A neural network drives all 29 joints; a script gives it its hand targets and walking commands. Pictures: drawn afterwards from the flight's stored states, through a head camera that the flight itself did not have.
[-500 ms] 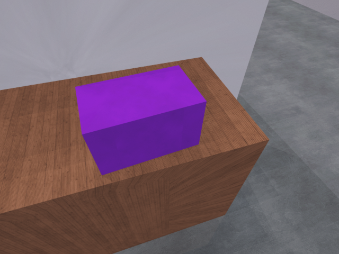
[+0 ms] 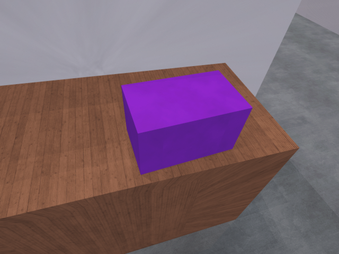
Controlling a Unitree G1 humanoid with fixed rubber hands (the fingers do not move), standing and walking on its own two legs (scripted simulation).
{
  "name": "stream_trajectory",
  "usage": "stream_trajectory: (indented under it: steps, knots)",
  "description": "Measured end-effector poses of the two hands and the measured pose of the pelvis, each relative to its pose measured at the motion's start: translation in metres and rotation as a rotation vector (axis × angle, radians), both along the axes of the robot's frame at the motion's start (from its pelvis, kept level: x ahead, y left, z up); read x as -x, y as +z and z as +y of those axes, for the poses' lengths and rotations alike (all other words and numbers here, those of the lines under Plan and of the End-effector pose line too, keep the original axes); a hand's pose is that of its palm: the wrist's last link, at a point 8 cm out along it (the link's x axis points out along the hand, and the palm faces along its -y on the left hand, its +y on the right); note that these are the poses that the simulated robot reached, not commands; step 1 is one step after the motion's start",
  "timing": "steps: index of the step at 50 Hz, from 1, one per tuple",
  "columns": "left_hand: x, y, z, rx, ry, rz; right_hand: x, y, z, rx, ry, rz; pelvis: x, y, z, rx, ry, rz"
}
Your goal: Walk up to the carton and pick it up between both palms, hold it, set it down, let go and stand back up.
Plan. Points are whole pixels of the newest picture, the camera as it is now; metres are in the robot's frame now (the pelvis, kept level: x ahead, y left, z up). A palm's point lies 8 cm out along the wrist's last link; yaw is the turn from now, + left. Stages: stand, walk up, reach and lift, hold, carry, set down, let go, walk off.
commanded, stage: walk up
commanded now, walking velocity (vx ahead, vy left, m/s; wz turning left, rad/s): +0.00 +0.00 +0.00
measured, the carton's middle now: (181, 119) +0.50 -0.02 +0.03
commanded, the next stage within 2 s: none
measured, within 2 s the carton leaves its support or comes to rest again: neither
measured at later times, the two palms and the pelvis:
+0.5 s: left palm out of the picture +0.00 +0.21 -0.16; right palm out of the picture -0.03 -0.24 -0.14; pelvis +0.00 -0.02 +0.00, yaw +0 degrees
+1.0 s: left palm out of the picture +0.03 +0.11 -0.14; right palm out of the picture -0.02 -0.32 -0.16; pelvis +0.01 -0.11 +0.00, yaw +0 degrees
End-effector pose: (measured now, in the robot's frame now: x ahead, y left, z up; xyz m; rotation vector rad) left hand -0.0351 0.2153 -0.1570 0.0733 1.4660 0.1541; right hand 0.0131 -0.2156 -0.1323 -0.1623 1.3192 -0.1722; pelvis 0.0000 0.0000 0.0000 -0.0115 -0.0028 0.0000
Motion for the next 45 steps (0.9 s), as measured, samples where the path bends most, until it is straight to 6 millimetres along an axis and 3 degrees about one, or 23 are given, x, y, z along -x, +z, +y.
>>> stream_trajectory:
  steps: [5,8,21,25,30,33,36,41,45]
  knots:
    - [0.004,-0.001,-0.007,-0.016,-0.006,0.032,0.009,-0.019,0.008,-0.049,-0.012,0.046,-0.002,-0.009,0.001,-0.048,-0.012,0.005]
    - [0.003,0.009,-0.011,-0.029,-0.013,0.034,0.010,-0.026,0.009,-0.075,-0.027,0.060,-0.005,-0.006,0.003,-0.022,-0.001,0.000]
    - [-0.025,0.004,-0.019,-0.002,-0.025,-0.037,0.033,-0.017,0.004,-0.051,-0.045,0.116,-0.009,-0.003,-0.004,-0.012,-0.007,-0.014]
    - [-0.030,0.002,-0.006,-0.034,-0.062,0.003,0.045,-0.008,-0.021,0.027,-0.090,0.109,-0.003,-0.003,-0.015,0.003,-0.003,0.005]
    - [-0.060,0.008,-0.004,-0.081,-0.085,-0.064,0.065,0.002,-0.066,0.095,-0.116,0.158,0.000,-0.002,-0.038,0.014,-0.012,0.026]
    - [-0.080,0.010,-0.020,-0.094,-0.081,-0.129,0.069,-0.004,-0.088,0.089,-0.118,0.175,0.000,-0.006,-0.056,-0.001,-0.020,0.029]
    - [-0.092,0.010,-0.044,-0.118,-0.078,-0.188,0.069,-0.025,-0.104,0.037,-0.099,0.192,-0.003,-0.016,-0.076,-0.022,-0.026,0.008]
    - [-0.082,0.024,-0.087,-0.098,-0.078,-0.171,0.051,-0.029,-0.109,-0.049,-0.093,0.167,-0.011,-0.005,-0.096,-0.042,-0.015,0.003]
    - [-0.072,0.026,-0.101,-0.096,-0.083,-0.137,0.037,-0.025,-0.107,-0.084,-0.071,0.149,-0.011,0.000,-0.106,-0.035,-0.013,0.016]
